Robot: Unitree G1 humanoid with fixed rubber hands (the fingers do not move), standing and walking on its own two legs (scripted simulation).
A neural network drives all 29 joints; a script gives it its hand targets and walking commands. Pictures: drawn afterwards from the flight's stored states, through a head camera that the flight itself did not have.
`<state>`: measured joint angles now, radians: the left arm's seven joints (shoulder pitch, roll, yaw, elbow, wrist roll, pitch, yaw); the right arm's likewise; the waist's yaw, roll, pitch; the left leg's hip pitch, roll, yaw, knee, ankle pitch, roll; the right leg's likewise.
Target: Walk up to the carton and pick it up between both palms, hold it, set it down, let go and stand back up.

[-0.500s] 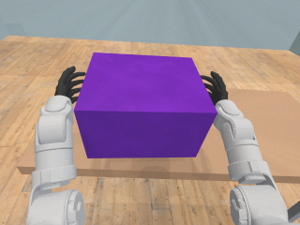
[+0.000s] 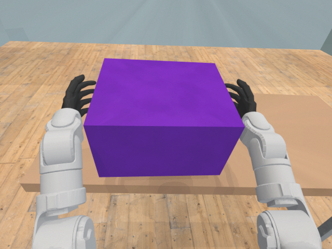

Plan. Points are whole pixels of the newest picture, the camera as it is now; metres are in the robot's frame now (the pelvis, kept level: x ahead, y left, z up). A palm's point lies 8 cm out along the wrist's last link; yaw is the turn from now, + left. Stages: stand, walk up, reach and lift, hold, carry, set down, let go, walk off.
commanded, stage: hold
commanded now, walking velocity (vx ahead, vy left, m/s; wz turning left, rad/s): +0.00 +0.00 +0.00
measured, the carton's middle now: (161, 115) +0.40 -0.01 +0.17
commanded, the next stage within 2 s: set down in 0.26 s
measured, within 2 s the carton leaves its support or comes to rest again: neither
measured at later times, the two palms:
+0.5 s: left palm (61, 95) +0.37 +0.21 +0.24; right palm (236, 97) +0.38 -0.18 +0.23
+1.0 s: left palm (79, 110) +0.39 +0.19 +0.19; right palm (232, 111) +0.40 -0.20 +0.17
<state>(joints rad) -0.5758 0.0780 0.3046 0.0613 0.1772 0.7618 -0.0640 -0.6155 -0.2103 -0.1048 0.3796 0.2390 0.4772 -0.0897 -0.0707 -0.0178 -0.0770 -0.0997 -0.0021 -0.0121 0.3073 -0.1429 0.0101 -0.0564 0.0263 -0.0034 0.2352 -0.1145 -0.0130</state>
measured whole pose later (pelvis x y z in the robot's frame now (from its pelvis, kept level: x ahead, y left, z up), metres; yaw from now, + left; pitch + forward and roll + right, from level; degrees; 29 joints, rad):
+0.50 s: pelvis +0.01 +0.00 +0.00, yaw +2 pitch -4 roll -1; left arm -0.66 0.13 0.31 0.15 0.19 0.68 -0.08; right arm -0.68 -0.17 -0.14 0.48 0.20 0.36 -0.08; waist -0.07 -0.05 -0.10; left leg -0.07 -0.02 -0.03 0.30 -0.16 0.01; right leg -0.02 0.01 -0.03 0.24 -0.14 -0.01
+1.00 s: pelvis +0.04 -0.01 +0.00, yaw +2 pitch -4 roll -1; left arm -0.51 0.08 0.25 0.10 0.15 0.50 -0.03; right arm -0.54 -0.18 -0.11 0.48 0.16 0.11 -0.06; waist -0.06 -0.04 0.00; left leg -0.05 0.00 -0.03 0.32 -0.20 0.00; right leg 0.01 0.02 -0.08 0.24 -0.19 -0.02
